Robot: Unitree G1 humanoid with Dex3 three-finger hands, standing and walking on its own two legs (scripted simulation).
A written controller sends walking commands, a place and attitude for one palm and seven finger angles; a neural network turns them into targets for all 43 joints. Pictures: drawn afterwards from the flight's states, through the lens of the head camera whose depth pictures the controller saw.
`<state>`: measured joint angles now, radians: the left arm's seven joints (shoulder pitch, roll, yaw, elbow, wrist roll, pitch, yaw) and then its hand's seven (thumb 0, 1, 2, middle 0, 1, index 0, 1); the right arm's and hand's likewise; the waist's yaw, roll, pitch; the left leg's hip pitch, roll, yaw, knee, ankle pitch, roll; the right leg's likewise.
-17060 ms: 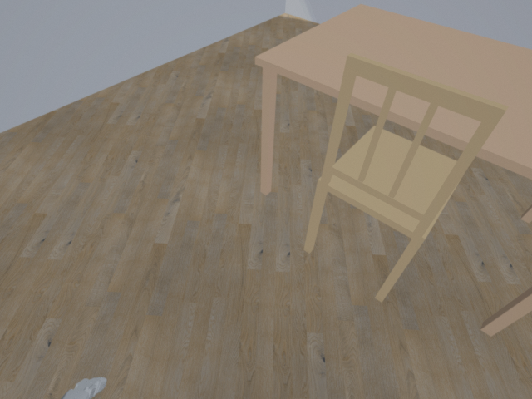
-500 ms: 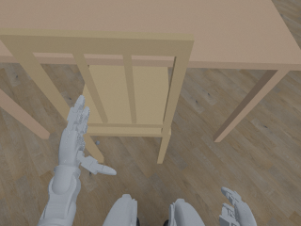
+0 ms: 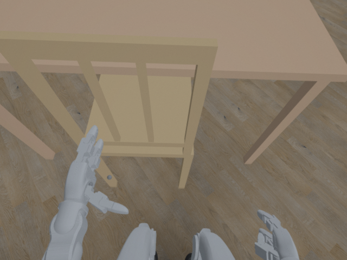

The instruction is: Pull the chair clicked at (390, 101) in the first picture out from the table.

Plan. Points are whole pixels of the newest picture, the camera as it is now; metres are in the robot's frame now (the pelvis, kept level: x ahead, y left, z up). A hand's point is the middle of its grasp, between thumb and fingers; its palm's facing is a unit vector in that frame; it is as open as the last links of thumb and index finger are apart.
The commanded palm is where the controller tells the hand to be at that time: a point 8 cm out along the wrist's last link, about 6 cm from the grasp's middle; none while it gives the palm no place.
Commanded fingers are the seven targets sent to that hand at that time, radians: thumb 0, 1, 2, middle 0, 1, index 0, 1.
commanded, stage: aim the fingers beside a spindle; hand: left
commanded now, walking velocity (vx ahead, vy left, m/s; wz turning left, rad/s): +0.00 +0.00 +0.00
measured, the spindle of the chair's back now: (104, 109) +0.45 +0.19 +0.03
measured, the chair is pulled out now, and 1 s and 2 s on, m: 0.00 0.00 0.00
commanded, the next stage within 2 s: none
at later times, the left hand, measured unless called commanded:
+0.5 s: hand (94, 160) +0.32 +0.18 +0.04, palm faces +0.04 -1.00 -0.06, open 16.9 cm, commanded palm +0.29 +0.22 +0.02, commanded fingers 0.00 -0.50 0.30 -0.06 -0.08 -0.06 -0.08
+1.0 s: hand (109, 177) +0.30 +0.16 -0.01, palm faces -0.05 -1.00 +0.04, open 17.0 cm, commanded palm +0.29 +0.21 +0.02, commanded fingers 0.00 -0.50 0.30 -0.06 -0.08 -0.06 -0.08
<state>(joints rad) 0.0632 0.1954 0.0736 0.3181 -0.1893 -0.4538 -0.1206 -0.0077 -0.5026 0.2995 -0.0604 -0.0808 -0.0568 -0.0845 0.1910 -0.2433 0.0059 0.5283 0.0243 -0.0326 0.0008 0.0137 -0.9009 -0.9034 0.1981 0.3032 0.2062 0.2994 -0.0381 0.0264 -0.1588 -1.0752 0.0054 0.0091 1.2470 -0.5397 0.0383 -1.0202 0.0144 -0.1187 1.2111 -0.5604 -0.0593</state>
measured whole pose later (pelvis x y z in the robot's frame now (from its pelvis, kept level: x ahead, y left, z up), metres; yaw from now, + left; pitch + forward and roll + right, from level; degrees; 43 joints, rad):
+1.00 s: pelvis +0.00 +0.02 +0.00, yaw +0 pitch +22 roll -4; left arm 0.03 0.19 0.04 0.32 -0.19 -0.40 -0.12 -0.01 -0.50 0.30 -0.06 -0.08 -0.05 -0.08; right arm 0.19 -0.23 0.02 0.52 0.03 -0.04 0.00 0.01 -0.90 -0.90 0.20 0.30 0.21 0.30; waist -0.04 0.03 -0.15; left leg -1.10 0.00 0.02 1.26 -0.54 0.07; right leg -1.03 0.01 -0.11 1.20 -0.55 -0.03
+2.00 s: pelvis +0.00 +0.00 +0.00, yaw +0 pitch +23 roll -3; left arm 0.01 0.19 0.06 0.33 -0.21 -0.40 -0.15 -0.01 -0.50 0.30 -0.06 -0.08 -0.05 -0.08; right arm 0.18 -0.24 0.01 0.53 0.03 -0.06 -0.01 0.01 -0.90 -0.90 0.20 0.30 0.21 0.30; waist -0.06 0.03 -0.14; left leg -1.11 0.01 0.01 1.27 -0.55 0.04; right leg -1.05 0.02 -0.12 1.22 -0.57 -0.05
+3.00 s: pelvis +0.00 +0.02 +0.00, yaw -1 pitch +23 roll -3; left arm -0.26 0.21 0.12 0.54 -0.15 -0.44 -0.05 -0.01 -0.50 0.30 -0.06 -0.08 -0.05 -0.08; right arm 0.22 -0.25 0.01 0.58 0.01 0.00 0.01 0.01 -0.90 -0.90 0.20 0.30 0.21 0.30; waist -0.08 0.04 -0.15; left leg -1.13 0.01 0.02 1.26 -0.53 0.06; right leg -1.07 0.02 -0.10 1.21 -0.54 -0.04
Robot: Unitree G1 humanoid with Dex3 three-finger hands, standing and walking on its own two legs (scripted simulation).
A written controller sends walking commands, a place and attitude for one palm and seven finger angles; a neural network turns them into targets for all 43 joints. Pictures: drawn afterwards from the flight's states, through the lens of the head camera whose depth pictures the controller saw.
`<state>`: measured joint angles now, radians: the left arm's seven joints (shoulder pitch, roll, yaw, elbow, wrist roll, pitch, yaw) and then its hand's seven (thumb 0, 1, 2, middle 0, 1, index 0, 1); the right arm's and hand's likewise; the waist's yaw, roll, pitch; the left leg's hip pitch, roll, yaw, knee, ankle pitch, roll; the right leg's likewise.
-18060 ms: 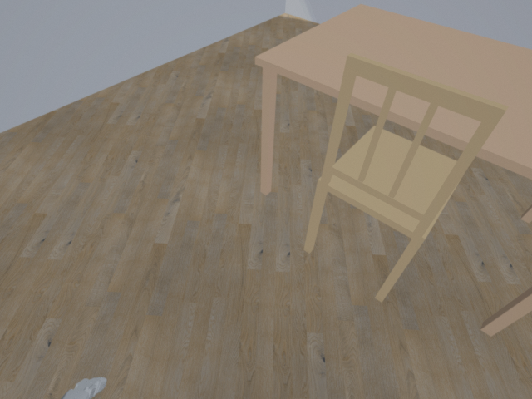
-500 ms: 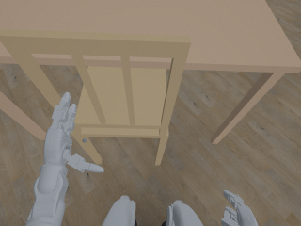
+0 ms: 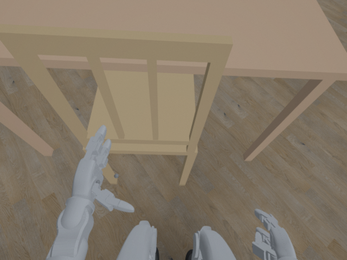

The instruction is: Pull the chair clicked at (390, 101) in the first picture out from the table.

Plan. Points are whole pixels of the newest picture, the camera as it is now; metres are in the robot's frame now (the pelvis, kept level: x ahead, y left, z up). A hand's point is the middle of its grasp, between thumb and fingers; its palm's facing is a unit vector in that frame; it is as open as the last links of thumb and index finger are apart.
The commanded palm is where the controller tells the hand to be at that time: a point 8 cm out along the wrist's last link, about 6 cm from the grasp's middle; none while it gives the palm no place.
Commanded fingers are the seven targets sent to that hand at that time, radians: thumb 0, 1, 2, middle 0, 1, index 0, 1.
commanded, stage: aim the fingers beside a spindle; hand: left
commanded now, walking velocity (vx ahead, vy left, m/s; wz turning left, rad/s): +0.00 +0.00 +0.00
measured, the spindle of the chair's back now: (110, 106) +0.45 +0.17 +0.03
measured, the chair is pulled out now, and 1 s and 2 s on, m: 0.00 0.00 0.00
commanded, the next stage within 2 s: push the fingers through the gap in 1.18 s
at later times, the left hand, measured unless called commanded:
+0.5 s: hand (107, 155) +0.32 +0.15 +0.05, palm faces +0.05 -1.00 -0.08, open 16.9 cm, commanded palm +0.30 +0.20 +0.01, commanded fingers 0.00 -0.50 0.30 -0.06 -0.08 -0.06 -0.08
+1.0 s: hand (124, 171) +0.31 +0.12 -0.02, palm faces -0.06 -1.00 +0.04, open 17.0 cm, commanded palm +0.30 +0.20 +0.02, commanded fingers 0.00 -0.50 0.30 -0.06 -0.08 -0.06 -0.08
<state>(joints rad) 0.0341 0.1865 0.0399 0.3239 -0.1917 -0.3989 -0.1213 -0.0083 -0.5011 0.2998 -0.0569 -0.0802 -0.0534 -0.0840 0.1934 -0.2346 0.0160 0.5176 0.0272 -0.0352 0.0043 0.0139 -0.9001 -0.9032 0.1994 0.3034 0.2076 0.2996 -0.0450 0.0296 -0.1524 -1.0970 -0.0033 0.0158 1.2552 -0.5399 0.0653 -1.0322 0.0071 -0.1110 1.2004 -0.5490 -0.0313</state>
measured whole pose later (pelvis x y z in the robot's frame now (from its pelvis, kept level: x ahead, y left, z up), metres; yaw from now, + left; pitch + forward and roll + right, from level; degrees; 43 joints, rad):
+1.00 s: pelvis +0.00 -0.02 +0.00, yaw +0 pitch +23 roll -3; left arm 0.01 0.19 0.06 0.33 -0.21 -0.40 -0.15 -0.01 -0.50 0.30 -0.06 -0.08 -0.05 -0.08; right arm 0.18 -0.24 0.01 0.53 0.03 -0.06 -0.01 0.01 -0.90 -0.90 0.20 0.30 0.21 0.30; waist -0.06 0.03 -0.14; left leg -1.11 0.01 0.01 1.27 -0.55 0.04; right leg -1.05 0.02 -0.12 1.22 -0.57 -0.05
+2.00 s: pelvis +0.00 +0.00 +0.00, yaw -1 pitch +23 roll -3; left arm -0.26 0.21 0.12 0.54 -0.15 -0.44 -0.05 -0.01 -0.50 0.30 -0.06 -0.08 -0.05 -0.08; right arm 0.22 -0.25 0.01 0.58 0.01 0.00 0.01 0.01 -0.90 -0.90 0.20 0.30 0.21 0.30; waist -0.08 0.04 -0.15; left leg -1.13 0.01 0.02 1.26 -0.53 0.06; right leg -1.07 0.02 -0.10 1.21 -0.54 -0.04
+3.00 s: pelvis +0.00 +0.00 +0.00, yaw -1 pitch +25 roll -4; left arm -0.51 0.26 0.21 0.82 -0.12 -0.53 -0.08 -0.01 -0.50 0.30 -0.06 -0.08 -0.06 -0.08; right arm 0.24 -0.25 0.00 0.62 0.00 0.03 0.03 0.01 -0.90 -0.90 0.20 0.30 0.21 0.30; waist -0.11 0.04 -0.16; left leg -1.16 0.01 0.02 1.26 -0.53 0.06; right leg -1.10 0.02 -0.10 1.20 -0.53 -0.03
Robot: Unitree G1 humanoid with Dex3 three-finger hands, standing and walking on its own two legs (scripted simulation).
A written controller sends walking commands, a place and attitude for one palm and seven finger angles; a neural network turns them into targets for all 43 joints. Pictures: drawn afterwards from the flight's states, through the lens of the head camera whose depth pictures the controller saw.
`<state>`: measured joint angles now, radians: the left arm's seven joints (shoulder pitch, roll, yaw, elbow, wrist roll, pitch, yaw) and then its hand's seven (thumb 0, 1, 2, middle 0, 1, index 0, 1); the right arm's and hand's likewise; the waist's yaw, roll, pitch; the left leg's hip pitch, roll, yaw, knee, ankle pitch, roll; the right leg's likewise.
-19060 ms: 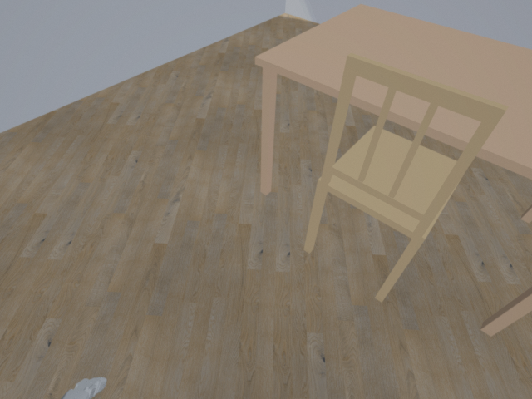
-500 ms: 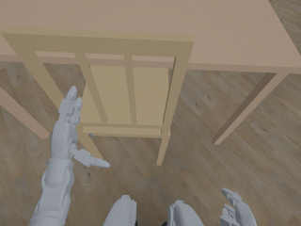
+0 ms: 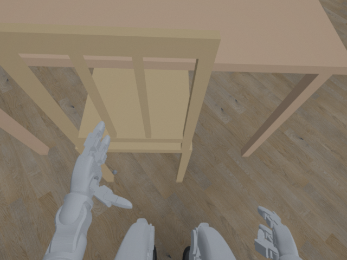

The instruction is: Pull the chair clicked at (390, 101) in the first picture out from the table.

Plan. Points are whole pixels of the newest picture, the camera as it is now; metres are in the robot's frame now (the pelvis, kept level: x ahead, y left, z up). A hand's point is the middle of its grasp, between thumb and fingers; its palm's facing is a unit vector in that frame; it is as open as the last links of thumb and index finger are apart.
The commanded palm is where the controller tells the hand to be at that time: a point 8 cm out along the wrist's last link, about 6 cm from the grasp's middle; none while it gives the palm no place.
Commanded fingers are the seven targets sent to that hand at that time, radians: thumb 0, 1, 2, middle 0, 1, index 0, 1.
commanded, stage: aim the fingers beside a spindle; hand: left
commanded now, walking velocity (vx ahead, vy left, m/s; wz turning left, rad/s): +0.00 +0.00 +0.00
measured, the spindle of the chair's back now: (99, 105) +0.45 +0.19 +0.03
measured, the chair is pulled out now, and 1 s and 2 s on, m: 0.00 0.00 0.00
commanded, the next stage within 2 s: push the fingers through the gap in 0.18 s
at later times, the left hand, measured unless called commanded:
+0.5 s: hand (102, 155) +0.33 +0.16 +0.03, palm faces +0.05 -1.00 -0.07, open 16.9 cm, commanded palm +0.30 +0.21 +0.02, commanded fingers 0.00 -0.50 0.30 -0.06 -0.08 -0.06 -0.08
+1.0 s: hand (111, 141) +0.37 +0.15 +0.01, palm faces +0.01 -1.00 -0.02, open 17.0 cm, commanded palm +0.36 +0.20 +0.02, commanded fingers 0.00 -0.50 0.30 -0.06 -0.08 -0.06 -0.08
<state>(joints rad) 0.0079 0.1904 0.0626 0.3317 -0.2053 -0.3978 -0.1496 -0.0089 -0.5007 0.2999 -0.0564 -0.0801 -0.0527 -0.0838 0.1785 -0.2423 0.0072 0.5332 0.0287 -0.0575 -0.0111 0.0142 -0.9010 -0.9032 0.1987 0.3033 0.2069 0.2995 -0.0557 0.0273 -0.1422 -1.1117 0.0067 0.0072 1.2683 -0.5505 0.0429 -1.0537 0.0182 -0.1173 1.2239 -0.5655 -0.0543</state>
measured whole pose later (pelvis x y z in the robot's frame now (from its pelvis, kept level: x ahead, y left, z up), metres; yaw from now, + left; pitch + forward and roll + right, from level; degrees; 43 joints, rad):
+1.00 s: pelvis -0.01 +0.01 +0.00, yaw -1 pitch +23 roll -3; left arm -0.26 0.21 0.12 0.54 -0.15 -0.44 -0.05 -0.01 -0.50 0.30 -0.06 -0.08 -0.05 -0.08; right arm 0.22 -0.25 0.01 0.58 0.01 0.00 0.01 0.01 -0.90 -0.90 0.20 0.30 0.21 0.30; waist -0.08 0.04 -0.15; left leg -1.13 0.01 0.02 1.26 -0.53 0.06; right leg -1.07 0.02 -0.10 1.21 -0.54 -0.04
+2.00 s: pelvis -0.01 +0.01 +0.00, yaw -1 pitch +25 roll -4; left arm -0.51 0.26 0.21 0.82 -0.12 -0.53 -0.08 -0.01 -0.50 0.30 -0.06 -0.08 -0.06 -0.08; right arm 0.24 -0.25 0.00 0.62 0.00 0.03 0.03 0.01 -0.90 -0.90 0.20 0.30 0.21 0.30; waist -0.11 0.04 -0.16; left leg -1.16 0.01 0.02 1.26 -0.53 0.06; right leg -1.10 0.02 -0.10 1.20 -0.53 -0.03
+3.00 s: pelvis +0.00 +0.02 +0.00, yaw -2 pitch +25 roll -3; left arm -0.46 0.24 0.21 0.77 -0.12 -0.53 -0.03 0.02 0.79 0.84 -0.50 -1.45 -0.48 -1.45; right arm 0.25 -0.24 0.01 0.61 0.00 0.05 0.04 0.01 -0.90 -0.90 0.20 0.30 0.21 0.30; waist -0.11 0.04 -0.16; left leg -1.15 0.01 0.03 1.25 -0.54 0.07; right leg -1.09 0.03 -0.09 1.19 -0.53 -0.03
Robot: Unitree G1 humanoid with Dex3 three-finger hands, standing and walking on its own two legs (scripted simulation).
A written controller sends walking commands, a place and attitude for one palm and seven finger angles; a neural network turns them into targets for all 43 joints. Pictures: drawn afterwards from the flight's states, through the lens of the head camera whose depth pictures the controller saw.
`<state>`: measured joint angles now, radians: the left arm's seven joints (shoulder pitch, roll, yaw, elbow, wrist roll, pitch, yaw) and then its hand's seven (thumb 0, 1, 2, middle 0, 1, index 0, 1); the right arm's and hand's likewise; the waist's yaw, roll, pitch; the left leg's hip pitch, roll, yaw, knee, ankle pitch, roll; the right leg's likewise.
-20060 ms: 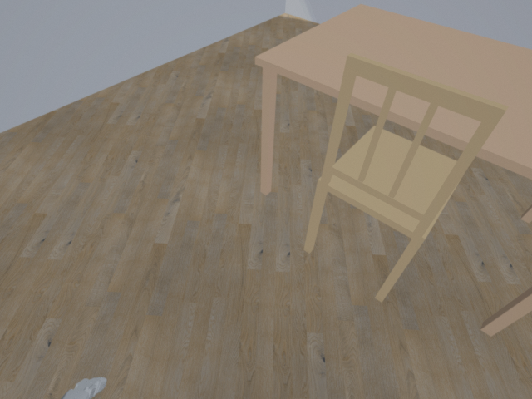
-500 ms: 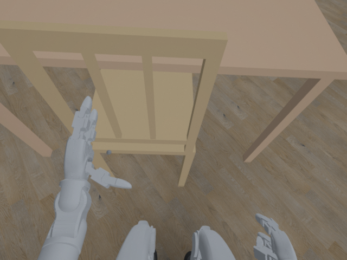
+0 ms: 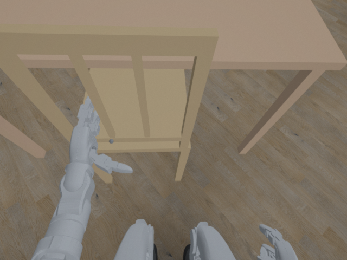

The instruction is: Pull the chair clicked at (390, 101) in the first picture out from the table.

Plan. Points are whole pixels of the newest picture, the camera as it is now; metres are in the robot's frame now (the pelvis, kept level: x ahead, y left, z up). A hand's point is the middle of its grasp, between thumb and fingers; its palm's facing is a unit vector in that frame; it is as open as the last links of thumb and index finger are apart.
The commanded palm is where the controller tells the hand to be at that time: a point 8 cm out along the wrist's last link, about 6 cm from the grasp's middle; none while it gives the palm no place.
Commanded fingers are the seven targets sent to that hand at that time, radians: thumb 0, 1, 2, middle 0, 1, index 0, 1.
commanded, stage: push the fingers through the gap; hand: left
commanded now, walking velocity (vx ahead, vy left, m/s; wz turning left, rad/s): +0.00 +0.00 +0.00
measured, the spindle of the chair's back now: (98, 105) +0.46 +0.18 +0.03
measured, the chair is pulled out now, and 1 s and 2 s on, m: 0.00 0.00 0.00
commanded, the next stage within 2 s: hook a spindle and tug to test in 0.88 s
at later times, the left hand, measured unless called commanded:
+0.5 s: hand (110, 117) +0.43 +0.15 +0.02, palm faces +0.06 -1.00 -0.06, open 17.0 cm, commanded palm +0.40 +0.20 +0.02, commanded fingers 0.00 -0.50 0.30 -0.06 -0.08 -0.06 -0.08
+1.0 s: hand (110, 120) +0.43 +0.15 +0.01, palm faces +0.02 -1.00 -0.02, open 17.0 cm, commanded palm +0.40 +0.20 +0.02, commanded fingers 0.00 -0.50 0.30 -0.10 -0.19 -0.10 -0.19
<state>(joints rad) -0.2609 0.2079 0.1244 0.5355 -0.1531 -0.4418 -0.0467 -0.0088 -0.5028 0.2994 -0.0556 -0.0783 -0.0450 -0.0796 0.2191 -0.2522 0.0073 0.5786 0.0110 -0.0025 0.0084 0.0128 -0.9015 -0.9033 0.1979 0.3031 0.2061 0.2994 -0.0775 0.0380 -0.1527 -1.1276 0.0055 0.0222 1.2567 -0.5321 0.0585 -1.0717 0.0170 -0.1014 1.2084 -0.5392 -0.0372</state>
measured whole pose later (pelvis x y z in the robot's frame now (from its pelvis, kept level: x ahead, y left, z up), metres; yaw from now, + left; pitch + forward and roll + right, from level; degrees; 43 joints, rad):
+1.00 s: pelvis +0.00 +0.00 +0.00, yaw +0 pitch +25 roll -4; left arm -0.51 0.26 0.21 0.82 -0.12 -0.53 -0.08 -0.01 -0.50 0.30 -0.06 -0.08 -0.06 -0.08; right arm 0.24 -0.25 0.00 0.62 0.00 0.03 0.03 0.01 -0.90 -0.90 0.20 0.30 0.21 0.30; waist -0.11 0.04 -0.16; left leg -1.16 0.01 0.02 1.26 -0.53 0.06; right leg -1.10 0.02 -0.10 1.20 -0.53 -0.03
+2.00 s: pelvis +0.01 +0.00 +0.00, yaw -1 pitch +25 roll -3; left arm -0.46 0.24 0.21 0.77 -0.12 -0.53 -0.03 0.02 0.79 0.84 -0.50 -1.45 -0.48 -1.45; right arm 0.25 -0.24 0.01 0.61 0.00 0.05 0.04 0.01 -0.90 -0.90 0.20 0.30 0.21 0.30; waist -0.11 0.04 -0.16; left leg -1.15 0.01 0.03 1.25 -0.54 0.07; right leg -1.09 0.03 -0.09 1.19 -0.53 -0.03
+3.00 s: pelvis +0.03 +0.01 +0.10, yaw +0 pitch +10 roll -2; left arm -0.39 0.21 0.05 0.89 -0.06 -0.20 0.07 0.03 0.78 0.81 -0.32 -1.17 -0.49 -1.45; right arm 0.24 -0.25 0.01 0.60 0.05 0.16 -0.10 0.01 -0.90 -0.90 0.20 0.30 0.21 0.30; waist -0.09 0.01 0.02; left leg -0.50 -0.01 0.04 0.61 -0.30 0.07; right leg -0.45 0.03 -0.05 0.56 -0.26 -0.01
